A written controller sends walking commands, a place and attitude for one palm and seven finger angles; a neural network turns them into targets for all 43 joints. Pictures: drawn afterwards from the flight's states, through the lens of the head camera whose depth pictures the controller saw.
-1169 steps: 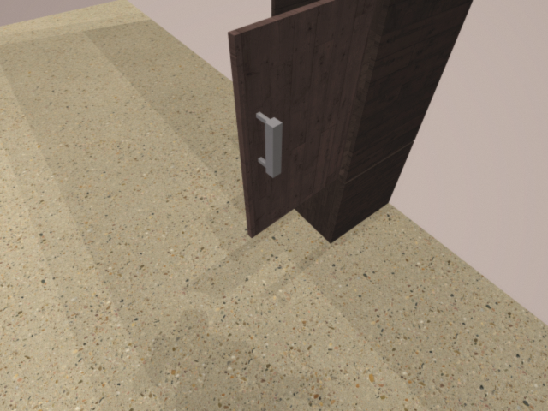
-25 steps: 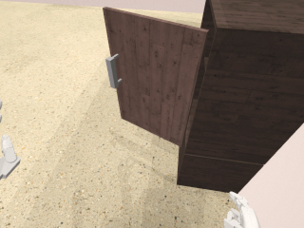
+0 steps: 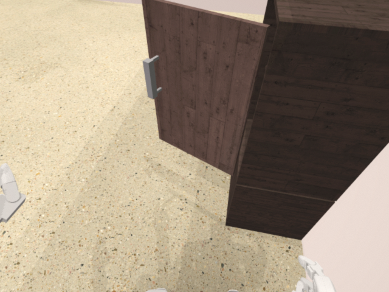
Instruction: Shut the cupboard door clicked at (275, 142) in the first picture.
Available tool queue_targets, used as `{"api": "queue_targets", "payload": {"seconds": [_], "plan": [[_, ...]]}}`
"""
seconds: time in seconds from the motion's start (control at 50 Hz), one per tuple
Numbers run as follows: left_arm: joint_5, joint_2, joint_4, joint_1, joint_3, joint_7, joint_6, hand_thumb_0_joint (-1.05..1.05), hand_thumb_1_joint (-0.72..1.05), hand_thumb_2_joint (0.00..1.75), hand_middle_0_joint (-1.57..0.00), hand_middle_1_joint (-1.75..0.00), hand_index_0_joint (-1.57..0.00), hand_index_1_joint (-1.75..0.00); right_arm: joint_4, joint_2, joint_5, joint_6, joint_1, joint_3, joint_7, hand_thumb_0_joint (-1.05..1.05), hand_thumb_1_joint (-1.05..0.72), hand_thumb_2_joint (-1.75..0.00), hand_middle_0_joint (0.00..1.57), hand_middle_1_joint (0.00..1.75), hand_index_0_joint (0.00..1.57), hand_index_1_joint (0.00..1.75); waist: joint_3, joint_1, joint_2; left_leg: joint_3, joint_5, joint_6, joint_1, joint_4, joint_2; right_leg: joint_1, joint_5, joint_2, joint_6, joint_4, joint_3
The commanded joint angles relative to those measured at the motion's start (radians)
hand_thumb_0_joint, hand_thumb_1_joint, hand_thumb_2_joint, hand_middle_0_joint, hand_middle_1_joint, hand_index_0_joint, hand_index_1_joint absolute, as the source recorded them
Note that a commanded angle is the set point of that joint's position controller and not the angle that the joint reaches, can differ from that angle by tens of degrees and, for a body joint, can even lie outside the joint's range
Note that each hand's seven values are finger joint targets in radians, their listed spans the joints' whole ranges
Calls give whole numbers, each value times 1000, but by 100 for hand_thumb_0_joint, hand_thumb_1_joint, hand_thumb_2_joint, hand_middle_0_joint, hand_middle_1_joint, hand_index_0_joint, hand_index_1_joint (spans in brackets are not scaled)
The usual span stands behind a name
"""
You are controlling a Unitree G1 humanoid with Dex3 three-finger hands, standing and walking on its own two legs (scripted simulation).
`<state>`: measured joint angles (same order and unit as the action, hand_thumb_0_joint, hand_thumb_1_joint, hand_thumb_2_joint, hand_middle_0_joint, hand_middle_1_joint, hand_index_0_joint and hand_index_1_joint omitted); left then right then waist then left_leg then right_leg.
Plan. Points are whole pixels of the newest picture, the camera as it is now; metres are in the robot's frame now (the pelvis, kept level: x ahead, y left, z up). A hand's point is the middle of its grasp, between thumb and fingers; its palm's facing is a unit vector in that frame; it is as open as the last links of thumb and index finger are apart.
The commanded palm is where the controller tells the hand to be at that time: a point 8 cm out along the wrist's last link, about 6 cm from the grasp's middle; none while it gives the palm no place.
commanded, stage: step back with the hand held close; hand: left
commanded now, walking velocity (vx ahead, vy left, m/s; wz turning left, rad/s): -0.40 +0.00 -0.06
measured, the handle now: (154, 77) +0.79 +0.18 +0.03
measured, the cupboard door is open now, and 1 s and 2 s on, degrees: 68 68 68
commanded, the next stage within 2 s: stop stepping back and stand still in 0.34 s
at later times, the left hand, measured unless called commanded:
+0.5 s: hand (19, 249) +0.13 +0.22 +0.19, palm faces +0.35 -0.85 -0.38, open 7.5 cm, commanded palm +0.06 +0.27 +0.20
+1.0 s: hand out of the picture +0.03 +0.26 +0.19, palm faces +0.45 -0.83 -0.33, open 7.5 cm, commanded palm -0.05 +0.29 +0.20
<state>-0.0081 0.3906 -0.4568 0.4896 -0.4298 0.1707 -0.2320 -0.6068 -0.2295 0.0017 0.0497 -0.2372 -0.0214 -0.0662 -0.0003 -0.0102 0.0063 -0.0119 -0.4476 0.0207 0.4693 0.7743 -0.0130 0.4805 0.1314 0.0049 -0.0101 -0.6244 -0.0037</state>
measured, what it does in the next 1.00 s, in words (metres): walks backwards: right foot, then left foot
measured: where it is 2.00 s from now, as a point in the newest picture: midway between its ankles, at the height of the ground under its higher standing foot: outside the picture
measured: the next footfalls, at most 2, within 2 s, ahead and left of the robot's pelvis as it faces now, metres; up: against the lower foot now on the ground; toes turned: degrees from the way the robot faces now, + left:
right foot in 0.34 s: -0.14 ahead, -0.13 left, +0.00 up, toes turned -2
left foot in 0.82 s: +0.01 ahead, +0.09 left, +0.01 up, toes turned -2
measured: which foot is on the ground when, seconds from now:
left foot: down 0.00-0.74, up 0.76-0.80, down 0.82-1.00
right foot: down 0.00-0.10, up 0.12-0.32, down 0.34-1.00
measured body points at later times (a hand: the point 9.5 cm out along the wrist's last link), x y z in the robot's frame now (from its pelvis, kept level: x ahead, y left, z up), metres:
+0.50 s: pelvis -0.10 -0.02 +0.01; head -0.08 +0.00 +0.46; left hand +0.11 +0.26 +0.21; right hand +0.07 -0.25 -0.06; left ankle +0.01 +0.11 -0.71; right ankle -0.18 -0.14 -0.71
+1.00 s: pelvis -0.19 +0.00 +0.02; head -0.22 +0.02 +0.47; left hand +0.00 +0.30 +0.21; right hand -0.07 -0.24 -0.06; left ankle -0.04 +0.10 -0.71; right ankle -0.21 -0.10 -0.69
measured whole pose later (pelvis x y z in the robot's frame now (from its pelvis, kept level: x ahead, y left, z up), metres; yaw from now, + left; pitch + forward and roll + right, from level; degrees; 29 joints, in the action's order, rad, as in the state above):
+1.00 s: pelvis -0.19 +0.00 +0.02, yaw -1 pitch -4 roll -2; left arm -0.03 0.38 -0.40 0.41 -0.39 0.18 -0.15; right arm -0.68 -0.15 0.02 0.13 -0.28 0.02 -0.11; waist -0.02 -0.04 0.01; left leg 0.00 -0.17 0.00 0.39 0.46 0.02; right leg 0.24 0.48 -0.07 -0.02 -0.71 -0.03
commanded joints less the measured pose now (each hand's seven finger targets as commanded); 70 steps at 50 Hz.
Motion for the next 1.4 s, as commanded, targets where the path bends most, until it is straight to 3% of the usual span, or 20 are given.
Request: {"api": "queue_targets", "payload": {"seconds": [0.0, 0.04, 0.08, 0.12, 0.26, 0.36, 0.42, 0.48, 0.54, 0.6, 0.68, 0.8, 0.9, 0.98, 1.0, 1.04, 1.1, 1.28, 1.34, 1.38], "plan": [[-12, 260, -258, -61, -143, 45, -50, 0, 90, 90, -20, -30, -20, -30, 149, -93, 0, 34, 90, -30, 3, 0, -90, -90, 20, 30, 20, 30, -122, -19, 154, 18, 3, -2, -119, -29, 15, 24, 339, 258, -95, 362, 269], [-22, 249, -301, -1, -153, 45, -58, 0, 90, 90, -20, -30, -20, -30, 160, -107, 0, 25, 82, -30, -10, 0, -90, -90, 20, 30, 20, 30, -117, -26, -33, 127, -59, 42, -122, -299, 88, 44, 341, 121, -23, 174, 129], [-4, 242, -344, -2, -199, 50, -76, 0, 90, 90, -20, -30, -20, -30, 182, -131, 9, 48, 128, -37, -30, 0, -90, -90, 20, 30, 20, 30, -120, -5, -432, 415, -320, 164, 318, -622, 374, -307, 196, -90, 45, -383, -4], [-21, 283, -392, -48, -233, 45, -79, 0, 90, 90, -20, -30, -20, -30, 156, -86, 13, 78, 112, -50, -32, 0, -90, -90, 20, 30, 20, 30, -147, -9, -297, 356, -111, 168, 257, -606, 396, -244, 297, -92, 37, -622, 59], [-51, 135, -231, -16, -67, 14, -63, 0, 90, 90, -20, -30, -20, -30, 77, -101, 8, 146, 103, -32, -1, 0, -90, -90, 20, 30, 20, 30, -56, -6, -209, 162, 61, 50, -83, -485, 289, -166, 320, -65, 24, 92, -41], [-19, 272, -254, -239, -100, 20, -100, 0, 90, 90, -20, -30, -20, -30, 60, -63, 9, 145, 137, -30, -31, 0, -90, -90, 20, 30, 20, 30, -208, -3, 69, -70, 393, -57, -315, -141, 122, -146, -528, 183, -31, 262, 201], [-36, 310, -305, -165, -158, 6, -81, 0, 90, 90, -20, -30, -20, -30, 120, -58, -17, 117, 183, -32, -42, 0, -90, -90, 20, 30, 20, 30, -252, 3, 188, -59, 324, -44, -238, -141, 46, -271, -868, 175, 40, 142, 134], [-51, 282, -254, 74, -197, -3, -44, 0, 90, 90, -20, -30, -20, -30, 143, -72, -13, 71, 142, -11, -41, 0, -90, -90, 20, 30, 20, 30, -268, 5, -83, -40, 722, -20, -339, -270, 98, -238, -522, 71, 16, 80, 69], [-74, 258, -262, 143, -202, -15, -36, 0, 90, 90, -20, -30, -20, -30, 168, -96, -9, 67, 141, -20, -25, 0, -90, -90, 20, 30, 20, 30, -220, 16, -264, 83, 471, 20, -269, -411, 209, -229, 114, -59, 26, 112, -10], [-78, 260, -235, 148, -213, -13, -24, 0, 90, 90, -20, -30, -20, -30, 183, -118, -6, 72, 137, -26, -28, 0, -90, -90, 20, 30, 20, 30, -50, -1, -211, 94, -87, -11, -23, -532, 176, -274, 277, -63, -6, 208, -16], [-72, 233, -227, 134, -153, -4, -17, 0, 90, 90, -20, -30, -20, -30, 170, -107, -8, 79, 85, -40, -29, 0, -90, -90, 20, 30, 20, 30, -35, -18, 17, -38, 39, -67, -260, -217, 49, 54, 574, 64, -84, 407, 126], [-31, 204, -223, -182, -47, 31, 6, 0, 90, 90, -20, -30, -20, -30, 99, -115, 0, 112, 62, -27, -60, 0, -90, -90, 20, 30, 20, 30, 23, -49, 16, 39, 72, -42, -328, -178, 58, 154, 569, 79, -50, 332, 96], [-3, 231, -254, -226, -79, 32, -14, 0, 90, 90, -20, -30, -20, -30, 107, -117, 6, 148, 95, -11, -63, 0, -90, -90, 20, 30, 20, 30, 33, -3, -396, 354, -521, -4, 63, -780, 234, -267, 369, -125, 7, -183, -50], [-23, 220, -269, 8, -107, 11, -13, 0, 90, 90, -20, -30, -20, -30, 116, -75, 16, 148, 95, -14, -20, 0, -90, -90, 20, 30, 20, 30, -108, 23, -232, 88, -223, -24, 15, -584, 140, -468, 348, -97, -29, 104, -95], [-27, 240, -257, 98, -137, 10, -7, 0, 90, 90, -20, -30, -20, -30, 122, -68, 12, 140, 84, -17, -12, 0, -90, -90, 20, 30, 20, 30, -145, 23, -142, -3, -146, -45, -39, -430, 68, -433, 356, -47, -52, 223, -37], [-38, 268, -316, 111, -162, 5, 6, 0, 90, 90, -20, -30, -20, -30, 113, -77, 12, 85, 88, -29, 0, 0, -90, -90, 20, 30, 20, 30, -69, 16, 207, -22, 49, -61, 47, 186, -23, -139, 606, 311, -186, 507, 497], [-44, 238, -188, 27, -151, -1, 6, 0, 90, 90, -20, -30, -20, -30, 81, -80, 13, 69, 63, -19, 7, 0, -90, -90, 20, 30, 20, 30, -30, -17, 105, 52, 106, -62, 154, 371, 40, -67, 685, 311, -194, 499, 451], [-7, 159, -79, -197, -3, 38, 4, 0, 90, 90, -20, -30, -20, -30, 92, -87, 10, 122, 76, -14, -52, 0, -90, -90, 20, 30, 20, 30, -34, 11, 103, -116, 84, 12, -241, -297, 18, -149, 442, 159, -107, 336, 191], [-15, 177, -288, -190, -18, 42, -13, 0, 90, 90, -20, -30, -20, -30, 128, -139, 1, 131, 73, -34, -48, 0, -90, -90, 20, 30, 20, 30, -101, -5, -210, 230, 146, 102, -475, -443, 258, 22, 251, 15, -14, -46, 46], [-15, 242, -305, -141, -93, 42, -31, 0, 90, 90, -20, -30, -20, -30, 115, -111, 1, 140, 75, -29, -34, 0, -90, -90, 20, 30, 20, 30, -104, 2, -165, 289, 409, 130, -489, -480, 352, 89, 288, -6, 21, -171, -28]]}}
